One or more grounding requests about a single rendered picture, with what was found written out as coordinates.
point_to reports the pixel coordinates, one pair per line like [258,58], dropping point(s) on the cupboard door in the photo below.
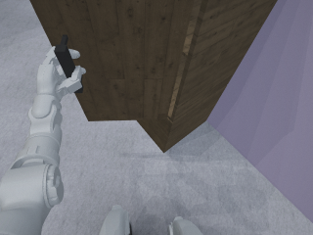
[131,51]

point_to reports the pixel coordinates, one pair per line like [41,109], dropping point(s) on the handle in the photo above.
[64,57]

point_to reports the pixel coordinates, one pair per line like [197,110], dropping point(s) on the robot left hand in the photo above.
[49,77]

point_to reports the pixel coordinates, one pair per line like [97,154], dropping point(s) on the robot left forearm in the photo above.
[44,137]

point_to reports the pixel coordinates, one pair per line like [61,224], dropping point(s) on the robot left thigh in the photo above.
[117,222]

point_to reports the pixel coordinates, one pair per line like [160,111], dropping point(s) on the robot right shin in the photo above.
[178,218]

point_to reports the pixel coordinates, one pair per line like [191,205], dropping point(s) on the left robot upper arm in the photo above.
[27,195]

